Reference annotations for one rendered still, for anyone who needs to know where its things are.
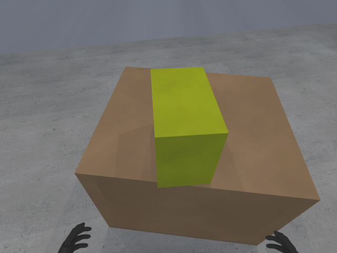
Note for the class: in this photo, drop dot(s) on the carton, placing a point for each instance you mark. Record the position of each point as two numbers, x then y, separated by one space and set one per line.
189 130

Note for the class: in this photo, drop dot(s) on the right robot hand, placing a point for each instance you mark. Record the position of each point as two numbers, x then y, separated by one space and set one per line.
286 245

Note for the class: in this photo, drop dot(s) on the left robot hand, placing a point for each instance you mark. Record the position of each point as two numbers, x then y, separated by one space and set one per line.
69 245

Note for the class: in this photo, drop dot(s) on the pedestal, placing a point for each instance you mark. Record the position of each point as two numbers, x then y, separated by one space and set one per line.
260 184

